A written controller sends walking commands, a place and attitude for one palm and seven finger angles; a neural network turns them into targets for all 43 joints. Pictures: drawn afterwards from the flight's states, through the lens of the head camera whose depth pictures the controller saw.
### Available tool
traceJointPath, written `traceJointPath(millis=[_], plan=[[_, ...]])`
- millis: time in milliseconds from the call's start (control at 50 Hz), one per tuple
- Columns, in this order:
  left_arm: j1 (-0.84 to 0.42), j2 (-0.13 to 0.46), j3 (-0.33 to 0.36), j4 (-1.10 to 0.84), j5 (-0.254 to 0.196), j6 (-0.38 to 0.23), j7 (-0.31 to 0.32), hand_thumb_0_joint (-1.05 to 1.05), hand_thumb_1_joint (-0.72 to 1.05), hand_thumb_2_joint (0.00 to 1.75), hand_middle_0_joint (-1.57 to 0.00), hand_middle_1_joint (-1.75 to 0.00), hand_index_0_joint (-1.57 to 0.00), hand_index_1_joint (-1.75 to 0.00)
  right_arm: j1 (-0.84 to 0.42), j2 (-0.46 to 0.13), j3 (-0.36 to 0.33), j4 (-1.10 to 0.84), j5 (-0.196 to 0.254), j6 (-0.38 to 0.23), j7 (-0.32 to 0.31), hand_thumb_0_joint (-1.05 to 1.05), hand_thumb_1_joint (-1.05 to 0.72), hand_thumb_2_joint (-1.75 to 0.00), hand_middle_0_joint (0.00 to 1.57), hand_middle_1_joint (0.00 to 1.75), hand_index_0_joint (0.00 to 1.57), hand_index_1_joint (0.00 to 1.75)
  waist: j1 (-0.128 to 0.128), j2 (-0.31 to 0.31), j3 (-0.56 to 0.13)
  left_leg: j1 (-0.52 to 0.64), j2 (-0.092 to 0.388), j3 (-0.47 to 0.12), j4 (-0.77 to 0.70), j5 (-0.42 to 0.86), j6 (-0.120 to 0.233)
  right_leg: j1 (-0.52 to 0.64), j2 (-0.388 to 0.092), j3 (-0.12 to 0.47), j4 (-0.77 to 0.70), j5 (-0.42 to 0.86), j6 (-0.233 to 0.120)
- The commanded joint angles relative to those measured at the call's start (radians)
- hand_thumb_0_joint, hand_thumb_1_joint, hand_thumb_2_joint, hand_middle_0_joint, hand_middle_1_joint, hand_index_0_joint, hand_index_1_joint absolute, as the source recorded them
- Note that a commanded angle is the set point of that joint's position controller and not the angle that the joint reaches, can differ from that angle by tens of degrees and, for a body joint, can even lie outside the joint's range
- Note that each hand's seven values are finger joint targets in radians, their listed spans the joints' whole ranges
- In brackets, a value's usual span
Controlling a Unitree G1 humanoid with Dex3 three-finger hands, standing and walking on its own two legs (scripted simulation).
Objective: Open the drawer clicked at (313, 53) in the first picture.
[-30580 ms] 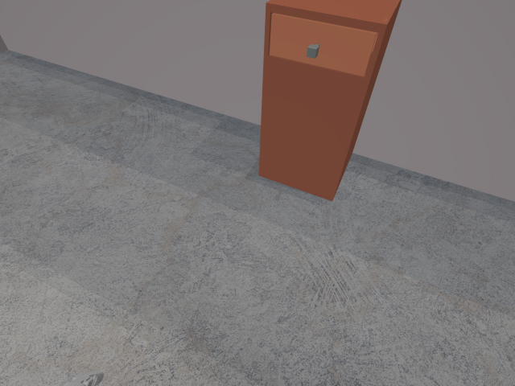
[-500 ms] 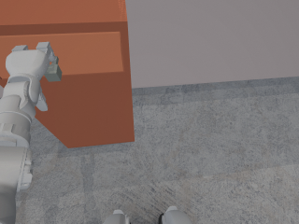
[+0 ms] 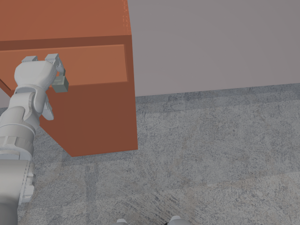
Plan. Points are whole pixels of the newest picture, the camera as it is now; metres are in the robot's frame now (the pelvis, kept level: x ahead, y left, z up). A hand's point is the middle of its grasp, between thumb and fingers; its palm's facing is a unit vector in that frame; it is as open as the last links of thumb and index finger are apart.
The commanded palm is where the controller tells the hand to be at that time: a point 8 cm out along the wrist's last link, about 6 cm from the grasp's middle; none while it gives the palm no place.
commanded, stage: lift the fingers back up to retry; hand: left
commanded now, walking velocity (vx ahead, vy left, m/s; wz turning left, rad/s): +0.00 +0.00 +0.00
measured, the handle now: (61, 79) +0.52 +0.25 +0.04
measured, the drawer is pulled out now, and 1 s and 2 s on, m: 0.00 0.00 0.00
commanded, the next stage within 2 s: re-aim the fingers above the handle in 0.46 s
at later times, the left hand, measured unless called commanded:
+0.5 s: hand (39, 80) +0.47 +0.28 +0.10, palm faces -0.11 -0.01 -0.99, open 13.8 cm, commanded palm +0.45 +0.27 +0.16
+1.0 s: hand (40, 80) +0.47 +0.27 +0.10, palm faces -0.09 -0.01 -1.00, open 13.8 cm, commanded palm +0.45 +0.28 +0.16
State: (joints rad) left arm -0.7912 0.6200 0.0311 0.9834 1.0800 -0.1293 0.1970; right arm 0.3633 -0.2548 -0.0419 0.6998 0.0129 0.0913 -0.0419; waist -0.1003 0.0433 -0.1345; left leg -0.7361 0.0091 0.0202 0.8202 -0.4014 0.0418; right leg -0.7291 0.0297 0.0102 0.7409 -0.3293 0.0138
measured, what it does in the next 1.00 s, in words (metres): stands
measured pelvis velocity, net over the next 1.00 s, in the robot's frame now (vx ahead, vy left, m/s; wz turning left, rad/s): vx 0.01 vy -0.01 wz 0.01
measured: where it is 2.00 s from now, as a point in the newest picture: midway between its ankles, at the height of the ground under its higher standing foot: outside the picture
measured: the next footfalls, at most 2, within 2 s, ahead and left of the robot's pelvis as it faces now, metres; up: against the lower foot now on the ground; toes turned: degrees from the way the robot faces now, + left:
none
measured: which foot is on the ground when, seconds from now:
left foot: down 0.00-1.00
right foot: down 0.00-1.00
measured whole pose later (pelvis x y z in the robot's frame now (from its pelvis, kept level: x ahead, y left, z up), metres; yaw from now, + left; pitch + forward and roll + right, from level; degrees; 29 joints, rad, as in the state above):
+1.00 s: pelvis +0.01 -0.01 +0.02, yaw +1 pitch +14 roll -1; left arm -0.79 0.63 0.02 0.95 1.05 -0.13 0.08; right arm 0.32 -0.26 -0.04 0.69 0.03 0.11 -0.05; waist -0.08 0.04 -0.10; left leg -0.58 0.01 0.02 0.70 -0.36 0.03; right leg -0.59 0.03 0.01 0.64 -0.30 0.00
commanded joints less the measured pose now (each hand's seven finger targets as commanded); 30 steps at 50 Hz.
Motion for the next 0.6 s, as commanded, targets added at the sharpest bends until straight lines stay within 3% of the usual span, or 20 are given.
traceJointPath(millis=[0,60,80,120,160,200,220,300,320,360,400,460,500,580], plan=[[-0.462,0.285,0.082,-0.276,-0.024,0.002,0.063,0.00,-0.50,0.30,-0.30,-1.20,-0.30,-1.20,0.098,-0.175,-0.060,-0.060,-0.006,-0.016,-0.007,0.00,-0.90,-0.90,0.20,0.30,0.20,0.30,0.008,0.130,-0.429,0.403,-0.002,-0.044,-0.091,0.555,-0.023,0.158,0.040,-0.053,-0.065,0.281,-0.049],[-0.453,0.237,0.042,-0.226,-0.018,0.042,0.066,0.00,-0.50,0.30,-0.30,-1.20,-0.30,-1.20,0.090,-0.171,-0.057,-0.057,-0.002,-0.013,0.003,0.00,-0.90,-0.90,0.20,0.30,0.20,0.30,0.000,0.094,-0.370,0.398,0.002,-0.046,-0.108,0.545,-0.026,0.145,0.041,-0.064,-0.081,0.259,-0.043],[-0.463,0.253,0.052,-0.235,-0.023,0.055,0.063,0.00,-0.50,0.30,-0.30,-1.20,-0.30,-1.20,0.089,-0.176,-0.059,-0.054,0.001,-0.012,0.005,0.00,-0.90,-0.90,0.20,0.30,0.20,0.30,0.007,0.102,-0.366,0.401,0.003,-0.046,-0.119,0.539,-0.029,0.161,0.040,-0.063,-0.085,0.264,-0.047],[-0.457,0.247,0.041,-0.229,-0.022,0.076,0.047,0.00,-0.50,0.30,-0.30,-1.20,-0.30,-1.20,0.084,-0.171,-0.056,-0.062,0.002,-0.008,0.006,0.00,-0.90,-0.90,0.20,0.30,0.20,0.30,0.013,0.085,-0.399,0.414,0.000,-0.038,-0.126,0.565,-0.023,0.207,0.036,-0.057,-0.093,0.295,-0.043],[-0.474,0.234,0.022,-0.237,-0.026,0.094,0.023,0.00,-0.50,0.30,-0.30,-1.20,-0.30,-1.20,0.077,-0.174,-0.055,-0.065,0.005,-0.005,0.004,0.00,-0.90,-0.90,0.20,0.30,0.20,0.30,0.007,0.059,-0.390,0.418,0.000,-0.035,-0.139,0.556,-0.020,0.225,0.034,-0.056,-0.106,0.307,-0.041],[-0.448,0.236,0.030,-0.272,-0.042,0.095,-0.006,0.00,-0.50,0.30,-0.30,-1.20,-0.30,-1.20,0.072,-0.176,-0.059,-0.075,0.005,-0.002,0.005,0.00,-0.90,-0.90,0.20,0.30,0.20,0.30,0.020,0.079,-0.417,0.459,0.002,-0.035,-0.144,0.621,-0.024,0.261,0.033,-0.055,-0.114,0.338,-0.046],[-0.442,0.238,0.025,-0.259,-0.037,0.096,-0.020,0.00,-0.50,0.30,-0.30,-1.20,-0.30,-1.20,0.066,-0.170,-0.055,-0.077,0.007,0.001,0.002,0.00,-0.90,-0.90,0.20,0.30,0.20,0.30,0.018,0.053,-0.410,0.454,0.000,-0.030,-0.147,0.602,-0.017,0.270,0.031,-0.049,-0.121,0.336,-0.039],[-0.377,0.247,0.036,-0.234,-0.048,0.081,-0.068,0.00,-0.50,0.30,-0.30,-1.20,-0.30,-1.20,0.047,-0.174,-0.050,-0.088,0.011,0.010,-0.005,0.00,-0.90,-0.90,0.20,0.30,0.20,0.30,0.026,-0.005,-0.330,0.403,-0.009,-0.018,-0.174,0.544,-0.008,0.319,0.026,-0.042,-0.145,0.354,-0.043],[-0.373,0.215,0.001,-0.202,-0.044,0.077,-0.078,0.00,-0.50,0.30,-0.30,-1.20,-0.30,-1.20,0.042,-0.169,-0.041,-0.089,0.014,0.012,-0.008,0.00,-0.90,-0.90,0.20,0.30,0.20,0.30,0.019,-0.025,-0.281,0.372,-0.011,-0.015,-0.185,0.504,-0.005,0.305,0.023,-0.045,-0.149,0.339,-0.039],[-0.363,0.257,0.028,-0.173,-0.042,0.071,-0.090,0.00,-0.50,0.30,-0.30,-1.20,-0.30,-1.20,0.037,-0.178,-0.038,-0.090,0.015,0.014,-0.015,0.00,-0.90,-0.90,0.20,0.30,0.20,0.30,0.022,-0.056,-0.242,0.330,-0.018,-0.004,-0.196,0.430,-0.001,0.314,0.018,-0.035,-0.158,0.329,-0.038],[-0.377,0.312,0.070,-0.207,-0.040,0.044,-0.093,0.00,-0.50,0.30,-0.30,-1.20,-0.30,-1.20,0.036,-0.179,-0.041,-0.099,0.014,0.015,-0.020,0.00,-0.90,-0.90,0.20,0.30,0.20,0.30,0.033,-0.035,-0.276,0.329,-0.022,0.003,-0.196,0.413,0.001,0.348,0.016,-0.022,-0.159,0.335,-0.042],[-0.423,0.298,0.062,-0.286,-0.035,-0.013,-0.081,0.00,-0.50,0.30,-0.30,-1.20,-0.30,-1.20,0.039,-0.168,-0.047,-0.104,0.007,0.004,-0.020,0.00,-0.90,-0.90,0.20,0.30,0.20,0.30,0.033,0.027,-0.343,0.364,-0.027,0.003,-0.174,0.469,0.002,0.346,0.017,-0.017,-0.139,0.376,-0.042],[-0.428,0.344,0.112,-0.330,-0.034,-0.048,-0.065,0.00,-0.50,0.30,-0.30,-1.20,-0.30,-1.20,0.050,-0.168,-0.057,-0.100,0.000,0.003,-0.020,0.00,-0.90,-0.90,0.20,0.30,0.20,0.30,0.036,0.045,-0.398,0.388,-0.028,0.002,-0.150,0.523,0.003,0.357,0.022,-0.011,-0.127,0.413,-0.043],[-0.431,0.305,0.102,-0.370,-0.045,-0.069,-0.022,0.00,-0.50,0.30,-0.30,-1.20,-0.30,-1.20,0.048,-0.160,-0.067,-0.088,-0.002,-0.005,-0.011,0.00,-0.90,-0.90,0.20,0.30,0.20,0.30,0.028,0.091,-0.424,0.418,-0.028,-0.002,-0.128,0.573,-0.002,0.322,0.025,-0.017,-0.110,0.429,-0.040]])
